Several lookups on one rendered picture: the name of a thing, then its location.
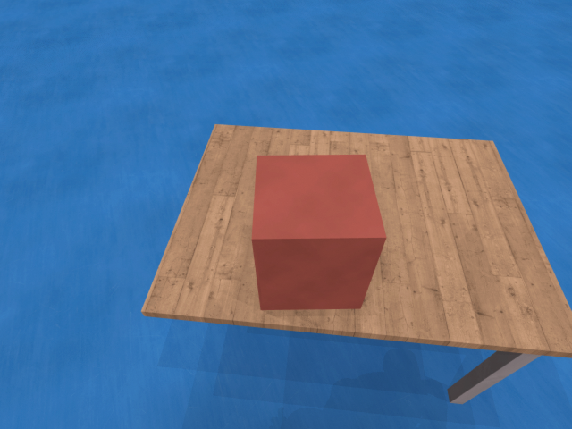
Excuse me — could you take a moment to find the carton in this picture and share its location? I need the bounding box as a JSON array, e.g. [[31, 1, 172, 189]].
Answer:
[[252, 155, 386, 310]]

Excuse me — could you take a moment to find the table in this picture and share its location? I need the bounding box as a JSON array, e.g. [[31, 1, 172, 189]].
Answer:
[[141, 124, 572, 404]]

